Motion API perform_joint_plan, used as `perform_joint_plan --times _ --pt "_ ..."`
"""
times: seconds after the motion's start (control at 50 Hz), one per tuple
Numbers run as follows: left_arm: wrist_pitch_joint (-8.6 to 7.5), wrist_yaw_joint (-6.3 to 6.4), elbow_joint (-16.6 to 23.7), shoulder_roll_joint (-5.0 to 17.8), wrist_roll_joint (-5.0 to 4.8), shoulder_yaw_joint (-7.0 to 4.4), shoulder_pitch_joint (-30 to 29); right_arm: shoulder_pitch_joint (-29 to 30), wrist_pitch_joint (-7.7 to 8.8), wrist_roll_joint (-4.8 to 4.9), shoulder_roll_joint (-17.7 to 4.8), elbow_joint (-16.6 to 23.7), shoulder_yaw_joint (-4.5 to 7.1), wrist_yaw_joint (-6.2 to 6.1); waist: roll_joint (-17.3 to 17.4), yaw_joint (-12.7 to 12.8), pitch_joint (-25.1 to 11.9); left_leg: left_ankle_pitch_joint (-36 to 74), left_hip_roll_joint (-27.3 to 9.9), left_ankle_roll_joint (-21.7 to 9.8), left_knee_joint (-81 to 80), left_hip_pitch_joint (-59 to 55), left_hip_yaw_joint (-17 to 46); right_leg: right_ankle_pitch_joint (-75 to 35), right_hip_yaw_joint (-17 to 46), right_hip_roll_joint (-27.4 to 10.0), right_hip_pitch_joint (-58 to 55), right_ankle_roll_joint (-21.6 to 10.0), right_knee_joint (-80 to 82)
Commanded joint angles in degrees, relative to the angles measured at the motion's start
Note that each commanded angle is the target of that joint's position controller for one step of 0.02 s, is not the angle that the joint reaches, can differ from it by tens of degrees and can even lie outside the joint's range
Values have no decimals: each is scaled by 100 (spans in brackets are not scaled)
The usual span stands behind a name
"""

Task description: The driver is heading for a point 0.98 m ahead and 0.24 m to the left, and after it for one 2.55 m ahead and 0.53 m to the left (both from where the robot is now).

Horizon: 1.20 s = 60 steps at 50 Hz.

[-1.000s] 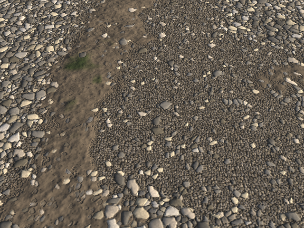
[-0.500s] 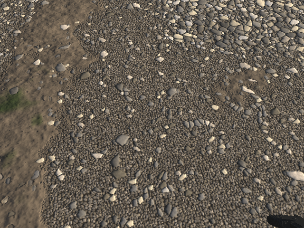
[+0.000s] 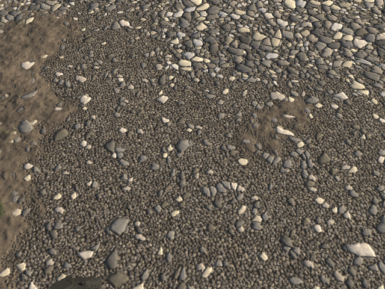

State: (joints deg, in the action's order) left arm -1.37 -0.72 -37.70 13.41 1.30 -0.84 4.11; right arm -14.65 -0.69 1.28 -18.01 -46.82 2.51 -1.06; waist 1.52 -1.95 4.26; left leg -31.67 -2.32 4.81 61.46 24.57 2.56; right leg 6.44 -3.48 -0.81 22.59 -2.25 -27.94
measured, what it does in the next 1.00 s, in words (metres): steps on the spot, turning left: left foot, then right foot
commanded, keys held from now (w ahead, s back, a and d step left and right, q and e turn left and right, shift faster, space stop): q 0.66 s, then no key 0.26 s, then e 0.06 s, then w+e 0.02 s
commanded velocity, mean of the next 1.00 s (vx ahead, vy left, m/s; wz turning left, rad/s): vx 0.02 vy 0.00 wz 0.42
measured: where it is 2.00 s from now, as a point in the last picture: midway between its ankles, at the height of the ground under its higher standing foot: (193, 282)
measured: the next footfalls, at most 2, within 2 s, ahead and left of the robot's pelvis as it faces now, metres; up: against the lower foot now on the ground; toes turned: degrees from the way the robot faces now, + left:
left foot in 0.26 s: +0.06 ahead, +0.14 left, +0.00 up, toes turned +12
right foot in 0.78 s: +0.14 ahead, -0.07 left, +0.00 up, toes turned +30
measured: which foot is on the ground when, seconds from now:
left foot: up 0.00-0.24, down 0.26-0.78, up 0.80-1.00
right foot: down 0.00-0.26, up 0.28-0.76, down 0.78-1.00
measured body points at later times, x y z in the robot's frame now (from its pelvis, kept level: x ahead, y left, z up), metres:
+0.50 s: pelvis +0.03 +0.05 +0.01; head +0.05 +0.09 +0.46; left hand +0.10 +0.37 -0.11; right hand +0.23 -0.20 -0.07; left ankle +0.02 +0.13 -0.73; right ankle +0.08 -0.11 -0.65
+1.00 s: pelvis +0.05 +0.01 +0.01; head +0.08 +0.01 +0.46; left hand +0.03 +0.31 -0.10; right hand +0.31 -0.18 -0.10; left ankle -0.05 +0.13 -0.69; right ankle +0.10 -0.09 -0.73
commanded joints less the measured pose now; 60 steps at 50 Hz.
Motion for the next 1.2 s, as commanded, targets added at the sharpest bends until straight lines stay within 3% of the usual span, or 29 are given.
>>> perform_joint_plan --times 0.02,0.1,0.18,0.24,0.26,0.28,0.3,0.32,0.36,0.38,0.42,0.52,0.66,0.74,0.76,0.78,0.8,0.82,0.84,0.88,0.96,0.98,1.02,1.06,1.1,1.12,1.14,1.16,1.2 --pt "-52 78 201 927 47 -334 -201 -765 -252 -47 -448 224 197 -176 -1013 -97 -922 511 -145 156 224 -161 -136 -1004 887 -1507 -440 -1180 1333" --pt "-22 233 -8 972 -1 -392 -169 -166 -277 -91 -314 571 172 -124 -902 83 -864 1049 -318 -41 -704 -197 -202 -403 536 -1619 -589 -1161 1395" --pt "89 263 -176 1169 -92 -473 -100 29 -287 -79 -424 789 207 30 -896 139 -892 1057 -275 -272 -1451 -475 -395 -287 486 -1851 -909 -1107 1230" --pt "167 260 -301 1152 -254 -493 -157 -361 -280 -112 -479 700 287 113 -706 -116 -879 1745 25 -632 -2809 -1239 -658 83 112 -1610 -799 -610 503" --pt "203 250 -440 947 -251 -464 143 -498 -267 -150 -702 684 368 90 -103 -89 -688 2437 -87 -878 -3558 -1524 -170 716 -255 -1236 -420 -158 -325" --pt "224 214 -311 610 -2 -371 297 -448 -251 -124 -1386 859 517 -38 1776 176 -517 4258 -1498 -1572 -4086 -2035 1860 2495 -845 -340 973 547 -2115" --pt "216 268 -59 839 -9 -433 -376 -396 -134 -332 -1556 1029 506 17 1621 -177 -533 4204 -2015 -2486 -4467 -1514 2786 3308 122 201 1531 613 -3266" --pt "231 301 -68 989 -100 -494 -482 -232 0 -397 -1389 1040 470 63 1028 -135 -543 3638 -1779 -2373 -4557 -1413 2418 2921 526 75 1594 513 -3729" --pt "271 377 -290 1030 -104 -567 -183 339 92 -149 -1007 1115 385 21 539 169 -555 3187 -1253 -1753 -4396 -1551 1754 1986 710 -80 1639 452 -3700" --pt "268 400 -329 1056 -57 -588 -108 468 86 -83 -884 1156 330 -17 594 223 -617 3503 -1141 -1671 -4333 -1549 1601 1711 710 -57 1532 508 -3743" --pt "214 370 -348 971 -102 -584 -12 364 70 -110 -772 1194 278 -72 566 246 -890 4078 -1000 -1684 -4229 -1767 1473 1396 729 53 1341 591 -3801" --pt "146 326 -276 802 -158 -503 -234 136 -9 -76 -934 1238 359 -160 589 59 -937 3923 -921 -1737 -4102 -2254 1722 1236 844 142 1278 757 -2477" --pt "31 186 -286 906 -210 -501 -135 399 -124 -78 -1040 1394 420 -91 772 28 -868 3753 -781 -1810 -3966 -1704 2413 1501 910 332 241 704 -1211" --pt "-59 68 -427 901 -199 -495 344 677 -189 -2 -879 1432 349 -94 730 252 -1063 4080 -571 -1529 -3517 -1678 2434 602 698 271 -709 479 304" --pt "-69 58 -459 961 -149 -509 441 609 -195 7 -782 1408 314 -110 583 280 -1048 3487 -368 -1287 -3379 -1397 2315 -136 784 63 -1201 345 816" --pt "-56 81 -388 1283 -38 -554 448 371 -175 -98 -539 1388 238 -103 -255 118 -1110 2206 100 -957 -2643 -839 1796 -837 1664 -862 -1745 12 978" --pt "-8 107 -354 1613 46 -594 280 110 -123 -112 -489 1427 232 -98 -1444 -143 -808 -62 1059 -591 -1842 150 951 -2140 2690 -1712 -1865 -854 954" --pt "-35 103 -332 1369 88 -536 295 217 -76 -186 -894 1408 349 -118 -1401 76 -842 -666 806 -307 -669 278 853 -1865 3199 -2251 -1448 -1543 1069" --pt "-56 114 -284 1230 34 -490 147 275 -80 -109 -1151 1303 460 -125 -1016 92 -688 -361 716 -220 -21 333 916 -1461 2859 -1962 -1350 -1475 1086" --pt "-61 142 -288 995 -133 -398 -113 239 -174 -113 -898 1129 439 -155 -875 33 -523 200 671 -36 249 455 962 -1058 2157 -1403 -1391 -1048 964" --pt "1 143 -492 740 -114 -247 -14 416 -154 -160 -159 1112 163 -103 -1064 99 -654 594 277 141 -1471 -368 330 -1407 1484 -861 -1476 -869 846" --pt "45 135 -537 868 -132 -281 104 602 -121 -170 -51 1134 114 -94 -1194 249 -625 532 278 158 -2055 -612 131 -1494 1515 -799 -1471 -862 789" --pt "135 146 -622 1221 -191 -365 453 577 -83 -71 -279 1054 187 -90 -1228 366 -666 865 447 101 -3026 -1006 -133 -122 1866 -788 -1455 -907 873" --pt "176 170 -620 1385 -310 -403 531 355 -23 -39 -426 905 246 -80 -1123 247 -446 1559 603 -166 -4103 -1630 -328 1540 2210 -683 -959 -820 1059" --pt "55 137 -513 995 -241 -277 272 -258 66 -90 -628 837 286 -144 -663 -125 -608 1441 -224 -652 -3995 -2964 324 2353 2160 -419 331 -402 565" --pt "-33 128 -293 704 -309 -229 -10 -716 119 -192 -1080 620 426 -101 620 -233 -585 -17 -754 -1119 -4229 -2930 1200 2393 935 332 1059 -28 -504" --pt "-117 123 -153 788 -348 -232 -307 -816 202 -220 -1156 621 471 -55 1160 -459 -278 -744 -1597 -1621 -5091 -2846 2449 2450 580 392 1657 78 -1600" --pt "-155 111 -64 1043 -384 -340 -475 -731 307 -287 -923 623 405 -77 1031 -433 161 -603 -1923 -1811 -5296 -2670 2788 2512 851 57 2179 43 -2513" --pt "-144 61 -260 966 -370 -378 31 -440 462 -140 -552 647 308 -117 759 -146 253 38 -1691 -1630 -5330 -2959 2156 1998 1050 -170 2536 14 -3061"
Velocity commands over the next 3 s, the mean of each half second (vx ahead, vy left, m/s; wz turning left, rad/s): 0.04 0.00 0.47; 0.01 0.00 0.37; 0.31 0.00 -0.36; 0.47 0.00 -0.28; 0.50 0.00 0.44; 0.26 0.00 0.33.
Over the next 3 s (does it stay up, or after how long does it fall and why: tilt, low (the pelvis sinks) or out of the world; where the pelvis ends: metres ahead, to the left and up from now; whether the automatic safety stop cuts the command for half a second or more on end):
stays up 0.96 0.12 0.00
